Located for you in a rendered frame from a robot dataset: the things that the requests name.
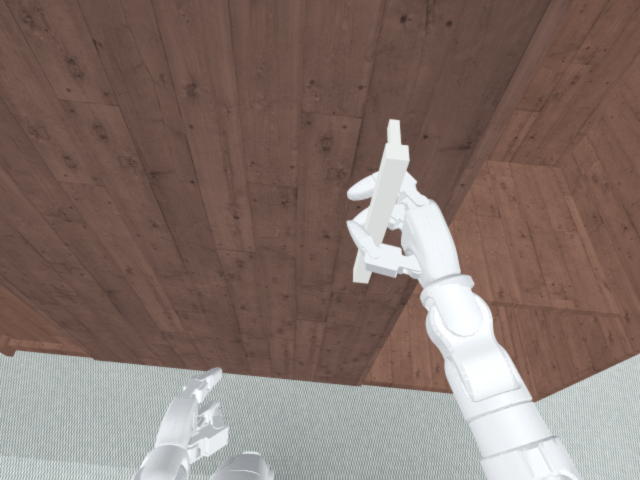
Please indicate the robot left forearm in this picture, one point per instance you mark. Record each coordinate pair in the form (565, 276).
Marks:
(167, 462)

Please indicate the handle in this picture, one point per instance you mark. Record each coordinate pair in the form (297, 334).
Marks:
(391, 173)

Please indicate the robot left hand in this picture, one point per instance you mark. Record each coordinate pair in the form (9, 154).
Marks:
(187, 427)

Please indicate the wardrobe door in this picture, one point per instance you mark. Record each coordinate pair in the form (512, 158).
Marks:
(174, 173)
(18, 321)

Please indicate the robot right hand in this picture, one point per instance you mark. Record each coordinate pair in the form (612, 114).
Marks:
(424, 232)

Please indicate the robot left thigh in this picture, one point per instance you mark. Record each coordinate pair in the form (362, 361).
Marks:
(244, 467)

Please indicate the robot right forearm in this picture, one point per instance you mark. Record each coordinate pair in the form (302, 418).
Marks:
(511, 435)

